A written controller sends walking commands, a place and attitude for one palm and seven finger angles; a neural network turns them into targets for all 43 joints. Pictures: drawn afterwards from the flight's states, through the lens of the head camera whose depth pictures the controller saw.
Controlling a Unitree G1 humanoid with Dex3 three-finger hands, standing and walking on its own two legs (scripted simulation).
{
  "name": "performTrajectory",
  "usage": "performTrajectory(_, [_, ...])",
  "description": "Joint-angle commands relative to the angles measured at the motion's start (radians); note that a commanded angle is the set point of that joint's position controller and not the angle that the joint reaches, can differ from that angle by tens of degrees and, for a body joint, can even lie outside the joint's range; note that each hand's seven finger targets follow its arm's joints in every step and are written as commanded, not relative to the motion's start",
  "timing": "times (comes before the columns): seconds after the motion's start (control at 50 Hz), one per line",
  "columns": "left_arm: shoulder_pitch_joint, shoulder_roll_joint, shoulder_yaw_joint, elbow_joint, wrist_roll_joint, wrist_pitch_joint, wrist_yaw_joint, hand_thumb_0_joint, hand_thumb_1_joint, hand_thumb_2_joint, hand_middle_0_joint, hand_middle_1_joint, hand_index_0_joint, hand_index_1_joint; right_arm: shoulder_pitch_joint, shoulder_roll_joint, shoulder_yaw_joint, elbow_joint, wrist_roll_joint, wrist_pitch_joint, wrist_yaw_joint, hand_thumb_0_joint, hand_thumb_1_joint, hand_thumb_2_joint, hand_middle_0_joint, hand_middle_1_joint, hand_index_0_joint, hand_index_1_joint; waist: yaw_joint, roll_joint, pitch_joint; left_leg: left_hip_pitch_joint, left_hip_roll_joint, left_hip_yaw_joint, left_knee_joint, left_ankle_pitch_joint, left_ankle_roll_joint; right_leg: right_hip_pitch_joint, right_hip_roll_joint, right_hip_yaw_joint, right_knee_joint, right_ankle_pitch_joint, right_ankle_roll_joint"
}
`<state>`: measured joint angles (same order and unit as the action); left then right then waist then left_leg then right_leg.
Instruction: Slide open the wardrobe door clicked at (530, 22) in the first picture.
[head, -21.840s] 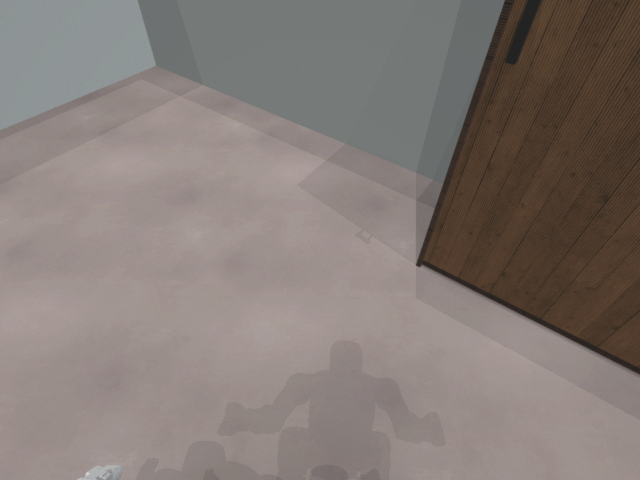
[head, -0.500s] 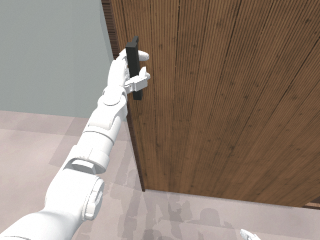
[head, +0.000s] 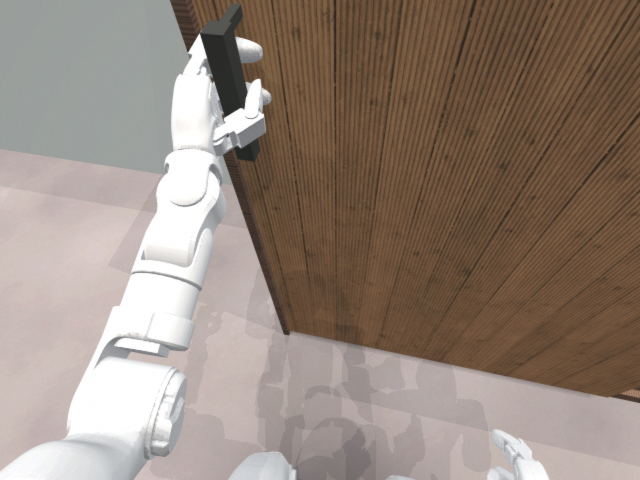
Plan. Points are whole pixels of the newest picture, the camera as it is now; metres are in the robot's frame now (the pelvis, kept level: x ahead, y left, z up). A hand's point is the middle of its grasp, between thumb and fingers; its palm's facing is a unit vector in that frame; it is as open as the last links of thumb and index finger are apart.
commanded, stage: step sideways, sliding the door along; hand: left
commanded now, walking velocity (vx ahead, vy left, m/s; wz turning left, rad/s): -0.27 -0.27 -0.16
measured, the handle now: (241, 88) +0.49 +0.15 +0.19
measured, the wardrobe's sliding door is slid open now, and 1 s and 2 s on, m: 0.00 0.16 0.36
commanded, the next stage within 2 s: none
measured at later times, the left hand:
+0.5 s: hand (287, 116) +0.45 +0.09 +0.19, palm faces +0.37 -0.93 -0.08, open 6.4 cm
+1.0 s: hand (400, 134) +0.43 -0.03 +0.19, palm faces +0.21 -0.98 -0.03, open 6.5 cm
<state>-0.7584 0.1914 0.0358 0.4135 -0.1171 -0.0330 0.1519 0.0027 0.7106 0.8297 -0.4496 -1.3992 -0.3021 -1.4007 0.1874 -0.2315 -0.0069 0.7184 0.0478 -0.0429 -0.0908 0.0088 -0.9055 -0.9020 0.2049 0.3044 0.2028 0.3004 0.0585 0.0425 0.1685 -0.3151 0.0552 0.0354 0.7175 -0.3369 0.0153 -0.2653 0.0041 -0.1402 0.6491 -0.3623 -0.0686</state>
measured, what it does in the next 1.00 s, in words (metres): steps to the right: right foot, then left foot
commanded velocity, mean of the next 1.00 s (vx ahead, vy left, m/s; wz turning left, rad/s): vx -0.21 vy -0.12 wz -0.21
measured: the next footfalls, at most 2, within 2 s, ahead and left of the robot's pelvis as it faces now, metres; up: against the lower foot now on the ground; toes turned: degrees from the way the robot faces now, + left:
right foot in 0.32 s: +0.17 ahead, -0.25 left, +0.00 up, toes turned -4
left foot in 0.50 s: +0.12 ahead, -0.02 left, +0.00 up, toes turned +12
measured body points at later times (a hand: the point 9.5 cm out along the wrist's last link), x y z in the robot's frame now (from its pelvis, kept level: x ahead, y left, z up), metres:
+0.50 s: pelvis +0.07 -0.11 +0.00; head +0.18 -0.12 +0.43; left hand +0.42 +0.14 +0.19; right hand +0.32 -0.32 -0.12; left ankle +0.04 +0.00 -0.73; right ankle +0.13 -0.25 -0.72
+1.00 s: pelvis +0.12 -0.16 +0.02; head +0.25 -0.17 +0.45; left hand +0.41 +0.02 +0.19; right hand +0.37 -0.33 -0.10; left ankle +0.08 -0.03 -0.69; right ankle +0.14 -0.26 -0.71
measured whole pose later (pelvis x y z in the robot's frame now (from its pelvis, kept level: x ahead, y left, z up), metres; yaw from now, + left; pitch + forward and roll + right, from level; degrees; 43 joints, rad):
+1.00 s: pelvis +0.12 -0.16 +0.02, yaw +4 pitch +2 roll +1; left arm -0.04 0.06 -0.06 -0.47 -0.01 -0.13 0.17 0.02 0.71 0.76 -0.45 -1.40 -0.23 -1.33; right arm 0.02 -0.21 0.02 0.57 0.01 -0.12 0.02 0.01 -0.91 -0.90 0.20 0.30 0.24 0.32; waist 0.08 0.03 0.26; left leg -0.33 0.05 0.07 0.75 -0.45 -0.04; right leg -0.35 -0.04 -0.06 0.64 -0.21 -0.05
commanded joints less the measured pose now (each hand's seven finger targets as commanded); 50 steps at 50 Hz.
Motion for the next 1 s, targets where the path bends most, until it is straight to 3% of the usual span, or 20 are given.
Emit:
performTrajectory(0.0, [-0.554, -0.163, -0.267, -0.481, 0.008, -0.169, -0.125, 0.0, 0.9, 0.9, -0.45, -1.4, -0.45, -1.4, -0.072, -0.115, -0.066, -0.189, -0.016, -0.049, 0.047, 0.0, -0.9, -0.9, 0.2, 0.3, 0.2, 0.3, -0.1, 0.154, -0.658, 0.759, 0.47, -0.366, -0.171, 1.275, 0.205, -0.33, -0.025, 0.221, 0.525, -0.168, 0.071])
performTrajectory(0.08, [-0.543, -0.1, -0.215, -0.552, 0.041, -0.176, -0.13, 0.0, 0.9, 0.9, -0.45, -1.4, -0.45, -1.4, -0.087, -0.113, -0.084, -0.214, -0.01, -0.042, 0.087, 0.0, -0.9, -0.9, 0.2, 0.3, 0.2, 0.3, -0.119, 0.108, -0.491, 0.699, 0.414, -0.21, -0.153, 1.01, 0.175, -0.451, -0.061, 0.195, 0.418, -0.095, 0.064])
performTrajectory(0.24, [-0.35, -0.055, -0.193, -0.614, 0.044, -0.162, -0.135, 0.0, 0.9, 0.9, -0.45, -1.4, -0.45, -1.4, -0.126, -0.104, -0.064, -0.28, 0.005, -0.096, 0.065, 0.0, -0.9, -0.9, 0.2, 0.3, 0.2, 0.3, -0.102, 0.296, -0.408, 0.41, 0.249, 0.089, -0.089, 0.803, 0.028, 0.0, 0.005, 0.005, -0.001, 0.215, 0.093])
performTrajectory(0.28, [-0.311, -0.01, -0.173, -0.671, 0.058, -0.16, -0.127, 0.0, 0.9, 0.9, -0.45, -1.4, -0.45, -1.4, -0.131, -0.071, -0.054, -0.275, 0.018, -0.117, 0.06, 0.0, -0.9, -0.9, 0.2, 0.3, 0.2, 0.3, -0.085, 0.102, -0.45, 0.28, 0.144, 0.103, 0.116, 0.6, 0.037, 0.2, -0.071, 0.048, -0.149, 0.681, 0.081])
performTrajectory(0.32, [-0.191, 0.066, -0.115, -0.696, 0.072, -0.145, -0.108, 0.0, 0.9, 0.9, -0.45, -1.4, -0.45, -1.4, -0.141, -0.039, -0.049, -0.255, 0.002, -0.128, 0.036, 0.0, -0.9, -0.9, 0.2, 0.3, 0.2, 0.3, -0.06, -0.254, -0.492, -0.041, -0.041, 0.031, 0.359, -0.277, -0.067, 0.351, -0.333, 0.336, -0.116, 1.358, -0.036])
performTrajectory(0.34, [-0.128, 0.053, -0.115, -0.721, 0.066, -0.132, -0.1, 0.0, 0.9, 0.9, -0.45, -1.4, -0.45, -1.4, -0.13, -0.043, -0.051, -0.234, 0.004, -0.125, 0.025, 0.0, -0.9, -0.9, 0.2, 0.3, 0.2, 0.3, -0.052, -0.31, -0.503, -0.067, -0.022, -0.036, 0.39, -0.332, -0.052, 0.345, -0.366, 0.363, -0.092, 1.353, -0.058])
performTrajectory(0.42, [-0.141, -0.064, -0.218, -0.941, 0.063, -0.169, -0.077, 0.0, 0.9, 0.9, -0.45, -1.4, -0.45, -1.4, -0.147, -0.034, -0.027, -0.226, -0.006, -0.147, 0.022, 0.0, -0.9, -0.9, 0.2, 0.3, 0.2, 0.3, -0.099, -0.291, -0.563, 0.041, -0.002, -0.003, -0.048, -0.073, -0.028, 0.353, -0.283, 0.224, 0.051, 1.28, -0.028])
performTrajectory(0.44, [-0.15, -0.08, -0.246, -0.967, 0.059, -0.183, -0.076, 0.0, 0.9, 0.9, -0.45, -1.4, -0.45, -1.4, -0.155, -0.05, -0.037, -0.234, -0.007, -0.144, 0.024, 0.0, -0.9, -0.9, 0.2, 0.3, 0.2, 0.3, -0.116, -0.197, -0.577, 0.24, 0.063, 0.017, -0.194, 0.252, -0.018, 0.2, -0.237, 0.17, 0.119, 1.076, 0.022])
performTrajectory(0.48, [-0.121, -0.146, -0.307, -0.968, 0.047, -0.198, -0.102, 0.0, 0.9, 0.9, -0.45, -1.4, -0.45, -1.4, -0.15, -0.107, -0.082, -0.287, -0.003, -0.136, 0.067, 0.0, -0.9, -0.9, 0.2, 0.3, 0.2, 0.3, -0.072, 0.106, -0.647, 0.598, 0.411, -0.207, -0.182, 1.188, 0.147, -0.21, -0.083, 0.145, 0.348, -0.088, 0.088])
performTrajectory(0.5, [-0.173, -0.165, -0.321, -1.007, 0.065, -0.212, -0.112, 0.0, 0.9, 0.9, -0.45, -1.4, -0.45, -1.4, -0.135, -0.1, -0.079, -0.301, -0.003, -0.148, 0.088, 0.0, -0.9, -0.9, 0.2, 0.3, 0.2, 0.3, -0.084, 0.113, -0.604, 0.636, 0.39, -0.126, -0.15, 1.185, 0.161, -0.281, -0.053, 0.164, 0.424, -0.156, 0.077])
performTrajectory(0.54, [-0.183, -0.178, -0.352, -1.062, 0.075, -0.216, -0.109, 0.0, 0.9, 0.9, -0.45, -1.4, -0.45, -1.4, -0.133, -0.079, -0.064, -0.304, -0.008, -0.176, 0.102, 0.0, -0.9, -0.9, 0.2, 0.3, 0.2, 0.3, -0.104, 0.216, -0.531, 0.638, 0.349, -0.073, -0.132, 1.195, 0.142, -0.348, -0.066, 0.144, 0.426, -0.138, 0.083])
performTrajectory(0.62, [-0.022, -0.214, -0.404, -1.045, 0.075, -0.174, -0.111, 0.0, 0.9, 0.9, -0.45, -1.4, -0.45, -1.4, -0.097, -0.07, -0.044, -0.317, -0.014, -0.189, 0.113, 0.0, -0.9, -0.9, 0.2, 0.3, 0.2, 0.3, -0.102, 0.189, -0.464, 0.659, 0.271, 0.051, -0.098, 1.153, 0.078, -0.296, -0.033, 0.066, 0.236, 0.02, 0.095])
performTrajectory(0.76, [0.155, -0.145, -0.358, -1.135, 0.09, -0.195, -0.112, 0.0, 0.9, 0.9, -0.45, -1.4, -0.45, -1.4, -0.133, -0.046, -0.002, -0.334, -0.021, -0.203, 0.108, 0.0, -0.9, -0.9, 0.2, 0.3, 0.2, 0.3, -0.09, 0.149, -0.396, 0.438, 0.304, 0.108, 0.05, 1.07, 0.043, -0.047, -0.032, 0.027, -0.036, 0.29, 0.114])
performTrajectory(0.8, [0.208, -0.108, -0.325, -1.138, 0.105, -0.208, -0.103, 0.0, 0.9, 0.9, -0.45, -1.4, -0.45, -1.4, -0.145, -0.048, -0.013, -0.328, -0.004, -0.184, 0.107, 0.0, -0.9, -0.9, 0.2, 0.3, 0.2, 0.3, -0.067, -0.14, -0.454, 0.294, 0.202, 0.107, 0.26, 0.659, 0.0, 0.106, -0.144, 0.168, -0.126, 0.903, 0.048])
performTrajectory(0.82, [0.253, -0.083, -0.307, -1.146, 0.108, -0.208, -0.093, 0.0, 0.9, 0.9, -0.45, -1.4, -0.45, -1.4, -0.179, -0.038, -0.016, -0.339, -0.007, -0.174, 0.095, 0.0, -0.9, -0.9, 0.2, 0.3, 0.2, 0.3, -0.043, -0.337, -0.472, 0.045, 0.035, 0.104, 0.37, -0.022, -0.047, 0.299, -0.273, 0.376, -0.101, 1.502, -0.054])
performTrajectory(0.84, [0.359, -0.077, -0.295, -1.126, 0.107, -0.188, -0.081, 0.0, 0.9, 0.9, -0.45, -1.4, -0.45, -1.4, -0.161, -0.026, -0.017, -0.339, -0.017, -0.168, 0.089, 0.0, -0.9, -0.9, 0.2, 0.3, 0.2, 0.3, -0.028, -0.365, -0.447, -0.093, -0.021, 0.016, 0.39, -0.373, -0.051, 0.325, -0.35, 0.481, -0.087, 1.708, -0.09])
performTrajectory(0.86, [0.358, -0.097, -0.328, -1.228, 0.101, -0.201, -0.083, 0.0, 0.9, 0.9, -0.45, -1.4, -0.45, -1.4, -0.153, 0.005, 0.002, -0.34, -0.02, -0.164, 0.094, 0.0, -0.9, -0.9, 0.2, 0.3, 0.2, 0.3, -0.032, -0.357, -0.452, -0.131, -0.015, -0.06, 0.365, -0.377, -0.045, 0.372, -0.369, 0.457, -0.063, 1.624, -0.087])
performTrajectory(0.92, [0.373, -0.109, -0.325, -1.298, 0.117, -0.252, -0.072, 0.0, 0.9, 0.9, -0.45, -1.4, -0.45, -1.4, -0.169, 0.007, 0.008, -0.3, -0.035, -0.131, 0.104, 0.0, -0.9, -0.9, 0.2, 0.3, 0.2, 0.3, -0.07, -0.264, -0.498, -0.046, -0.007, -0.009, 0.055, -0.208, -0.058, 0.398, -0.295, 0.363, -0.02, 1.497, -0.098])
performTrajectory(0.96, [0.381, -0.107, -0.353, -1.31, 0.126, -0.283, -0.081, 0.0, 0.9, 0.9, -0.45, -1.4, -0.45, -1.4, -0.173, 0.0, -0.006, -0.305, -0.039, -0.102, 0.111, 0.0, -0.9, -0.9, 0.2, 0.3, 0.2, 0.3, -0.081, -0.207, -0.562, 0.206, 0.053, 0.038, -0.182, 0.168, -0.064, 0.264, -0.223, 0.263, 0.039, 1.227, -0.045])
performTrajectory(0.98, [0.382, -0.116, -0.381, -1.315, 0.12, -0.292, -0.096, 0.0, 0.9, 0.9, -0.45, -1.4, -0.45, -1.4, -0.169, -0.018, -0.022, -0.315, -0.038, -0.101, 0.114, 0.0, -0.9, -0.9, 0.2, 0.3, 0.2, 0.3, -0.091, -0.163, -0.573, 0.432, 0.172, -0.01, -0.267, 0.551, -0.017, 0.051, -0.155, 0.209, 0.108, 0.868, 0.014])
